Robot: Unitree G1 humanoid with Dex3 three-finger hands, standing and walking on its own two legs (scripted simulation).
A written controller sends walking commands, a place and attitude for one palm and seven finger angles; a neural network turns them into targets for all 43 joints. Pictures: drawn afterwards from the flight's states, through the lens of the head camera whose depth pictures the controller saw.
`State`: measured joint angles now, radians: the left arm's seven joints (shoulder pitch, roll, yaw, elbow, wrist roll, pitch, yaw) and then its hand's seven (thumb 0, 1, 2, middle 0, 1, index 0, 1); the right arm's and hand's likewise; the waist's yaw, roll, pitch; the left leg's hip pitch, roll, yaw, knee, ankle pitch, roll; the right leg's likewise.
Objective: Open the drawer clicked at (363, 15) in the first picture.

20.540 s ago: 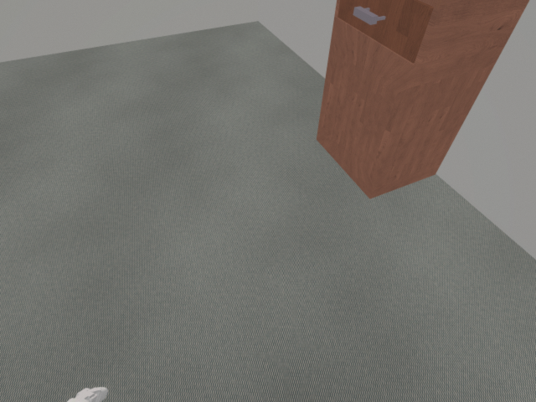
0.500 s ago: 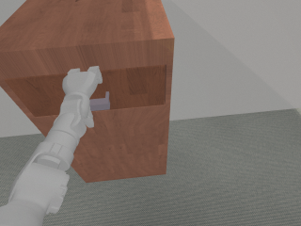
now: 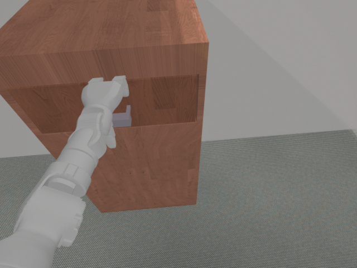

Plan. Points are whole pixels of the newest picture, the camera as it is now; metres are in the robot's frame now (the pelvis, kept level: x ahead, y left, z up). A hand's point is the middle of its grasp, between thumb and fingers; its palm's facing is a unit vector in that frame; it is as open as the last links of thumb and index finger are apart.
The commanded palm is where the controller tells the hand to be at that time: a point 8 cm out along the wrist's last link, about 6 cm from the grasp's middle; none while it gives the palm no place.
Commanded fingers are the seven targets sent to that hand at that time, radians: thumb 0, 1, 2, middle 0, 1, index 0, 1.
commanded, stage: re-aim the fingers above the handle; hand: left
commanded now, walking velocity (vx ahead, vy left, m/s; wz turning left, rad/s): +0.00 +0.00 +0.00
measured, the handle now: (110, 115) +0.52 +0.20 +0.04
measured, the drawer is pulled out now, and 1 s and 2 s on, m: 0.00 0.00 0.00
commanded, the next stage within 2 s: lower the fingers behind the handle in 0.10 s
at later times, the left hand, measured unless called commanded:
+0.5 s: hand (110, 122) +0.45 +0.17 +0.08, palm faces -0.04 -0.05 -1.00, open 13.8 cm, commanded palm +0.44 +0.18 +0.14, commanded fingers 0.00 -0.50 0.30 -0.30 -1.20 -0.30 -1.20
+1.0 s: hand (110, 126) +0.46 +0.18 +0.05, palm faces -0.01 -0.04 -1.00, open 13.8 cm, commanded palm +0.44 +0.19 +0.11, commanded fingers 0.00 -0.50 0.30 -0.30 -1.20 -0.30 -1.20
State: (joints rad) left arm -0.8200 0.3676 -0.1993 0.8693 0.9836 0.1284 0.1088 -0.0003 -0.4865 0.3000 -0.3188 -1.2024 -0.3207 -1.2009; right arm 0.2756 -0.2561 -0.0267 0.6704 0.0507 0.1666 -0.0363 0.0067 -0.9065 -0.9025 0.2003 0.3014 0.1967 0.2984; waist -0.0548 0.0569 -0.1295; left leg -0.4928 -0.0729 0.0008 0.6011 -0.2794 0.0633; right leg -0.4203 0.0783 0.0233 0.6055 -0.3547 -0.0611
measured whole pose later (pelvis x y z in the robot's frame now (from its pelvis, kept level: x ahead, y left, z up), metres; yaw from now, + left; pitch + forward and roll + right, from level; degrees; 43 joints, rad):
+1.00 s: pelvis +0.01 +0.00 -0.01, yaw -1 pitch +14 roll +0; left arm -0.73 0.39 -0.12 0.91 1.03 0.05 0.25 0.00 -0.49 0.30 -0.32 -1.20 -0.32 -1.22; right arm 0.32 -0.25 -0.05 0.68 0.03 0.17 -0.02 0.01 -0.91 -0.90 0.20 0.30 0.20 0.30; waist -0.07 0.05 -0.16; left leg -0.61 -0.06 0.01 0.69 -0.33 0.06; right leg -0.53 0.09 0.02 0.67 -0.39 -0.07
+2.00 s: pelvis +0.00 +0.01 -0.02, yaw -1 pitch +16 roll -2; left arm -0.78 0.35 -0.15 1.01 1.05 0.11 0.32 0.00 -0.45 0.31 -0.30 -1.21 -0.33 -1.20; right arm 0.34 -0.24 -0.06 0.69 0.02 0.14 -0.01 0.01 -0.91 -0.90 0.20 0.30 0.20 0.30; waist -0.09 0.06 -0.18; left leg -0.70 -0.06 0.01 0.77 -0.35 0.08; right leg -0.61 0.09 0.02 0.73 -0.41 -0.05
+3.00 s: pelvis +0.02 +0.01 -0.01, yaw -2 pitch +15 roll -1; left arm -0.57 0.34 -0.15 0.78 1.03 0.14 0.29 0.01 0.65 0.77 -0.30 -1.35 -0.36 -1.35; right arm 0.32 -0.25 -0.06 0.66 0.03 0.18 0.01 0.01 -0.91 -0.90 0.20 0.30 0.20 0.30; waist -0.06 0.07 -0.18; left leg -0.62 -0.05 0.03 0.72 -0.36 0.07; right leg -0.53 0.10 0.04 0.69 -0.41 -0.05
